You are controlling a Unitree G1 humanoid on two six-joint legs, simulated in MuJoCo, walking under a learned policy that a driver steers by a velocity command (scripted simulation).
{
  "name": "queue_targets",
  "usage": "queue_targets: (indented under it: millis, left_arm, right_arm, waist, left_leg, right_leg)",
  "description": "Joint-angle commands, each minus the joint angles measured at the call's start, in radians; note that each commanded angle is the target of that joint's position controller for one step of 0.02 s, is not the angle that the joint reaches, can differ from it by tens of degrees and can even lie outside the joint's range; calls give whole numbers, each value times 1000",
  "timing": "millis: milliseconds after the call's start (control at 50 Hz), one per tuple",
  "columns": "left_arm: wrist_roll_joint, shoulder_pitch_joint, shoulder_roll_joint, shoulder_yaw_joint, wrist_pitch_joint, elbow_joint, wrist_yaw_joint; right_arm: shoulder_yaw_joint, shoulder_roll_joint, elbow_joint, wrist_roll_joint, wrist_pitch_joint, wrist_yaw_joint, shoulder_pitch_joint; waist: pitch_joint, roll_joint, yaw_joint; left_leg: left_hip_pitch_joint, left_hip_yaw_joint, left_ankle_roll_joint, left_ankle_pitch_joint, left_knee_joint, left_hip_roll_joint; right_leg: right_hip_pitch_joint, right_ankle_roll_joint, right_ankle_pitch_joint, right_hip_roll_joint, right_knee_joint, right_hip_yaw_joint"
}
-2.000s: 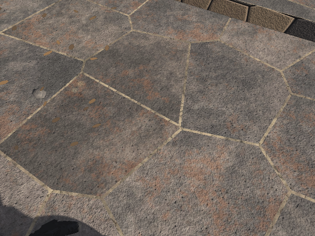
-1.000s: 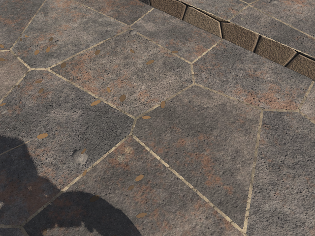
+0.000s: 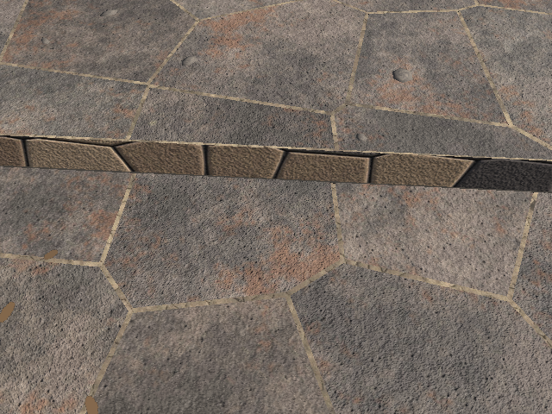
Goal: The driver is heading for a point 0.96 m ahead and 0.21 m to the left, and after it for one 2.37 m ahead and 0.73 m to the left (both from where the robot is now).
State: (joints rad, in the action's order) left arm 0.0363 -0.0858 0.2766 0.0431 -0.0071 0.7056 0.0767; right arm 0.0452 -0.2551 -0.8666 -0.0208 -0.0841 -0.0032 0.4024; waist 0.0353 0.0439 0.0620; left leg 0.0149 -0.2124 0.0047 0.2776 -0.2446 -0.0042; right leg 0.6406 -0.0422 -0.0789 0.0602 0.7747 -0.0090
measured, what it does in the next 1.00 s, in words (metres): walks ahead, turning left: right foot, then left foot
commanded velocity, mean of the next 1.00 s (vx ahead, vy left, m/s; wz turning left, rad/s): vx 0.45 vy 0.00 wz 0.27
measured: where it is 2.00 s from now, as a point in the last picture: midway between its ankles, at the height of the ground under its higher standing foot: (236, 331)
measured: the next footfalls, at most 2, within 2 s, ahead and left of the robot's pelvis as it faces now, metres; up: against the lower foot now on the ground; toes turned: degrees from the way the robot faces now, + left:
right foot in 0.12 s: +0.22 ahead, -0.11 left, +0.00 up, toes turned -5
left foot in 0.66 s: +0.51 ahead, +0.07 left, +0.00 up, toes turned +15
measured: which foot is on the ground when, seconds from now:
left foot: down 0.00-0.14, up 0.16-0.64, down 0.66-1.00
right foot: up 0.00-0.10, down 0.12-0.68, up 0.70-1.00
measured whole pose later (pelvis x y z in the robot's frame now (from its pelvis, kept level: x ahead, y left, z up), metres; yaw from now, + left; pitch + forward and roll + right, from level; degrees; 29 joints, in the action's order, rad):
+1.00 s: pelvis +0.51 +0.02 +0.00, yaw +22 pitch +1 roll +0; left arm 0.03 -0.10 0.26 0.02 0.02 0.75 -0.01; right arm 0.07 -0.28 -0.85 0.00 -0.02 0.00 0.31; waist 0.09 0.03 0.04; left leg -0.16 0.08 0.12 0.21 -0.37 0.15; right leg 0.64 0.05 -0.19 0.08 0.88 0.06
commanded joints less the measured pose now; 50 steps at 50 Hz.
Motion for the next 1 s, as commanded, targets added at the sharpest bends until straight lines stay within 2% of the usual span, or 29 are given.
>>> queue_targets:
  millis: [20,60,80,100,120,140,160,180,200,220,240,260,300,380,480,560,620,640,660,680,700,720,740,760,780,820,860,940,1000]
  left_arm:
    - [6,100,31,-3,16,-88,1]
    - [15,82,43,1,22,-82,-10]
    - [19,22,52,7,29,-63,-17]
    - [25,-118,61,17,41,-14,-25]
    - [38,-283,110,36,50,39,-39]
    - [38,-366,235,65,52,44,-55]
    - [0,-388,248,71,44,40,-67]
    - [-12,-322,218,64,45,55,-75]
    - [-10,-270,153,46,54,64,-77]
    - [-10,-225,108,32,63,69,-76]
    - [-16,-186,76,21,70,72,-75]
    - [-16,-177,59,15,80,74,-75]
    - [-20,-195,67,18,99,93,-75]
    - [-17,-247,66,19,112,129,-78]
    - [-19,-282,66,15,116,163,-88]
    - [-14,-341,86,17,104,204,-102]
    - [-9,-320,128,25,91,210,-112]
    - [-6,-313,144,29,81,209,-114]
    - [-9,-302,154,31,74,201,-113]
    - [-12,-295,131,24,77,170,-109]
    - [-30,-303,44,12,89,99,-86]
    - [-14,-197,108,18,102,79,-81]
    - [-26,-153,88,10,116,60,-76]
    - [-31,-170,84,9,122,69,-80]
    - [-17,-170,79,10,108,67,-84]
    - [5,-220,64,7,62,77,-87]
    - [3,-222,48,4,39,67,-86]
    - [-5,-118,47,-3,27,24,-87]
    - [-13,-36,61,-6,27,-5,-89]
  right_arm:
    - [32,-152,31,1,-6,3,12]
    - [34,-173,6,1,8,5,33]
    - [34,-185,-3,1,16,6,37]
    - [30,-183,-7,6,23,8,32]
    - [18,-156,9,8,23,9,31]
    - [-12,-44,78,28,16,-11,77]
    - [13,-122,71,17,23,-4,28]
    - [20,-133,86,19,25,-3,-58]
    - [9,-100,82,29,17,-7,-69]
    - [10,-91,60,23,23,-10,-50]
    - [11,-86,39,6,39,-13,-9]
    - [13,-78,18,-4,54,-19,20]
    - [18,-66,14,-3,68,-31,9]
    - [21,-52,45,-3,74,-38,-128]
    - [4,-27,95,-10,65,-51,-285]
    - [-3,-25,143,-14,61,-62,-369]
    - [9,-49,133,-17,64,-51,-286]
    - [19,-68,112,-19,61,-46,-203]
    - [37,-97,72,-27,52,-38,-65]
    - [69,-188,40,-36,50,-22,83]
    - [97,-287,61,-12,62,-14,24]
    - [96,-275,65,15,70,-15,23]
    - [85,-231,61,17,70,-6,-28]
    - [69,-172,56,14,67,-3,-69]
    - [59,-145,60,18,59,1,-108]
    - [49,-129,70,23,41,-2,-139]
    - [55,-163,65,19,30,-6,-126]
    - [57,-171,67,19,50,-1,-90]
    - [62,-179,68,17,70,8,-54]
  waist:
    - [50,-136,-9]
    - [36,-142,-24]
    - [-4,-145,-55]
    - [-83,-118,-123]
    - [-195,-71,-187]
    - [-350,180,-180]
    - [-394,112,-199]
    - [-244,28,-175]
    - [-135,9,-135]
    - [-79,-6,-94]
    - [-51,24,-56]
    - [-50,44,-44]
    - [-35,36,-33]
    - [33,19,-58]
    - [69,15,-89]
    - [82,11,-109]
    - [7,47,-58]
    - [-48,50,-20]
    - [-126,25,45]
    - [-226,-69,107]
    - [-298,-342,27]
    - [-283,-135,67]
    - [-163,-80,38]
    - [-56,-5,-16]
    - [-20,10,-53]
    - [-39,-12,-96]
    - [-58,-40,-108]
    - [-82,-101,-69]
    - [-91,-123,-25]
  left_leg:
    - [-49,79,122,-420,76,-262]
    - [9,60,117,-644,-13,-276]
    - [29,43,112,-806,-122,-274]
    - [-4,3,95,-859,-301,-250]
    - [-163,-6,76,-663,-529,-219]
    - [-555,-15,19,-22,-909,-83]
    - [-660,153,21,267,-1080,-3]
    - [-714,232,37,176,-1096,-51]
    - [-682,248,44,110,-1024,-73]
    - [-633,255,46,78,-947,-96]
    - [-572,256,38,54,-904,-102]
    - [-526,256,32,29,-892,-96]
    - [-546,256,27,-25,-881,-85]
    - [-691,266,16,-169,-786,-92]
    - [-695,188,25,-296,-544,-78]
    - [-669,111,78,-233,-408,-46]
    - [-517,44,143,-82,-381,47]
    - [-420,40,170,-32,-362,83]
    - [-231,65,203,-49,-286,106]
    - [17,298,268,42,-232,-56]
    - [293,891,438,-5,-105,-326]
    - [281,903,438,-83,-50,-327]
    - [167,764,408,-155,-43,-314]
    - [8,661,360,-373,-33,-278]
    - [-86,570,328,-554,-39,-227]
    - [-178,460,301,-789,-49,-170]
    - [-202,406,285,-922,-65,-127]
    - [-184,385,221,-928,-107,-71]
    - [-131,435,191,-864,-138,-79]
  right_leg:
    - [-83,-30,-33,-28,-123,-57]
    - [-151,-66,-127,-68,-177,-84]
    - [-236,-86,-161,-102,-210,-96]
    - [-416,-109,-119,-139,-289,-106]
    - [-678,-139,-137,-65,-294,-4]
    - [-1023,-262,-201,271,-336,488]
    - [-1002,-297,-34,367,-450,704]
    - [-891,-264,81,310,-435,490]
    - [-739,-223,165,265,-459,356]
    - [-640,-172,176,217,-496,260]
    - [-557,-139,168,183,-532,192]
    - [-512,-127,158,167,-562,154]
    - [-501,-129,154,160,-612,107]
    - [-540,-124,125,158,-669,18]
    - [-604,-110,218,155,-666,-97]
    - [-727,-91,416,186,-591,-155]
    - [-785,-69,867,195,-376,-206]
    - [-777,-69,928,196,-225,-214]
    - [-696,-55,825,181,-10,-227]
    - [-482,-27,481,142,302,-234]
    - [-26,38,-418,-119,689,-157]
    - [93,25,-381,-76,731,51]
    - [119,19,-290,-19,674,65]
    - [60,25,-250,13,569,49]
    - [-1,40,-259,33,503,55]
    - [-108,71,-273,27,426,44]
    - [-122,91,-240,8,340,20]
    - [-109,104,-119,-16,154,1]
    - [-98,96,-56,-30,55,15]
Over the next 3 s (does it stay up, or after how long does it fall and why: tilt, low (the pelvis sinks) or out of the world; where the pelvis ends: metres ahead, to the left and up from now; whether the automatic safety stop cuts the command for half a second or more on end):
stays up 1.11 0.39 -0.01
